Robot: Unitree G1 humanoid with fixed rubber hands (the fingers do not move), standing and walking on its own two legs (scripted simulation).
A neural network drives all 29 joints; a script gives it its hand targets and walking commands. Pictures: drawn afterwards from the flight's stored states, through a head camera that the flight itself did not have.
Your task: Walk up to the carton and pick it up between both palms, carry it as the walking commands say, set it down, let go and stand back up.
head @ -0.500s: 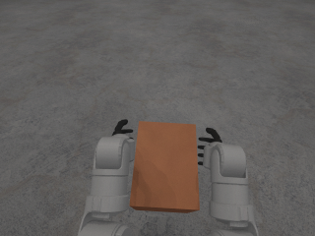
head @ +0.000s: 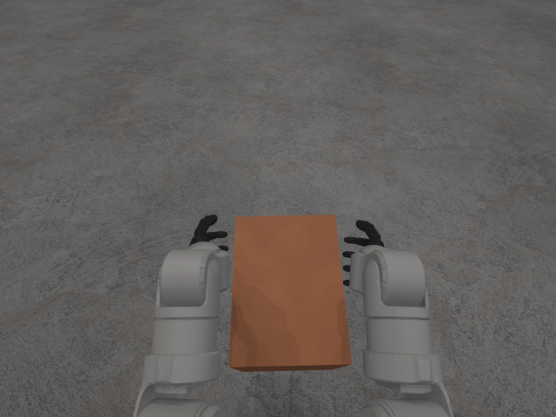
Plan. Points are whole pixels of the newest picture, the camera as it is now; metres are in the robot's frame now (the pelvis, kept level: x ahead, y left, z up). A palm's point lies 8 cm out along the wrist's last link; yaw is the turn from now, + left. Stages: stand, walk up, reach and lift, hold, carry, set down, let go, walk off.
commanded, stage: carry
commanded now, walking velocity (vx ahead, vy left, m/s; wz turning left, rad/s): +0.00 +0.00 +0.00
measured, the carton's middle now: (286, 297) +0.33 +0.00 -0.02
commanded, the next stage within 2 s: hold in 1.22 s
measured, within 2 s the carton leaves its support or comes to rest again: neither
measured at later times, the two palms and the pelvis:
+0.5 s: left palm (211, 263) +0.31 +0.11 +0.09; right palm (382, 275) +0.30 -0.13 +0.09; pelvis +0.00 +0.00 +0.00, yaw -1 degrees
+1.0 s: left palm (201, 272) +0.30 +0.13 +0.08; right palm (375, 281) +0.29 -0.12 +0.08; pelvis +0.00 +0.01 +0.00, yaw -1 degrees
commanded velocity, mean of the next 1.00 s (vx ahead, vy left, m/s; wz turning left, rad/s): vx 0.00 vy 0.00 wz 0.00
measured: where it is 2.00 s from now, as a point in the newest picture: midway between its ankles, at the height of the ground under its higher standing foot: outside the picture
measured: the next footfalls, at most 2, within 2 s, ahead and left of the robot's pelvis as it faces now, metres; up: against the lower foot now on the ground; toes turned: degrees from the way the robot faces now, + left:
none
